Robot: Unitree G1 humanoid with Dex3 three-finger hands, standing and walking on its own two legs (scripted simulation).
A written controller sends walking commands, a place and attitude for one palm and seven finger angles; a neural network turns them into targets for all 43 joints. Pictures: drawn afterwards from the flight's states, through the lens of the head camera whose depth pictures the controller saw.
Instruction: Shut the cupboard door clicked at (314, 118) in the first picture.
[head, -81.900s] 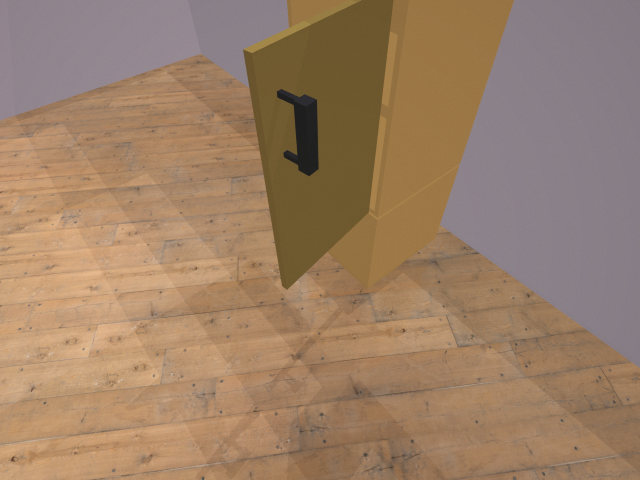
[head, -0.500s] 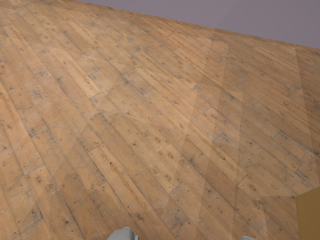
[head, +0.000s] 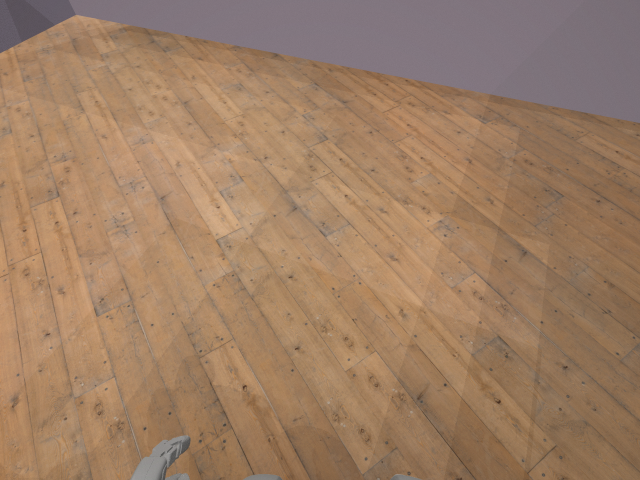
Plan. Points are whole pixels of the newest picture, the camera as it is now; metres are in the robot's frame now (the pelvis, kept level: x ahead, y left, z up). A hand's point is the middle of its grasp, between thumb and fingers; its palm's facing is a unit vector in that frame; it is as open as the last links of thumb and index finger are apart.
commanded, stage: walk to a spot facing it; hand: left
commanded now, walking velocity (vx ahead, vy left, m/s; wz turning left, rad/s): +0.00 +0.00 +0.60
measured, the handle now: out of the picture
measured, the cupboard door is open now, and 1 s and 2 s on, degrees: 10 10 10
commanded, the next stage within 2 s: turn to face it in 0.04 s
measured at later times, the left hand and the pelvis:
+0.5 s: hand out of the picture +0.10 +0.22 -0.17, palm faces +0.11 -0.98 -0.19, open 7.3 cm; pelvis +0.11 +0.04 +0.01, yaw +0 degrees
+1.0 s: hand (186, 382) +0.29 +0.24 -0.16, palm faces -0.25 -0.94 -0.24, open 7.4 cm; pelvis +0.14 +0.05 +0.01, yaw -17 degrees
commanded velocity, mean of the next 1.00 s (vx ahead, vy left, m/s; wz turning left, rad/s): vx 0.00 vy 0.00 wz -0.47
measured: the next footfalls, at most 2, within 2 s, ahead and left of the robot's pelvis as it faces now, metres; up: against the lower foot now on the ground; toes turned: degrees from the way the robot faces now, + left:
left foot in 0.28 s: +0.18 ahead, +0.14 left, +0.00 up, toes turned +13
right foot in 0.62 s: +0.17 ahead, -0.09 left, +0.00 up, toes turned -9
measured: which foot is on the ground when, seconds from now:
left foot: up 0.00-0.26, down 0.28-0.62, up 0.64-0.90, down 0.92-1.00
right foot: down 0.00-0.28, up 0.30-0.60, down 0.62-0.92, up 0.94-1.00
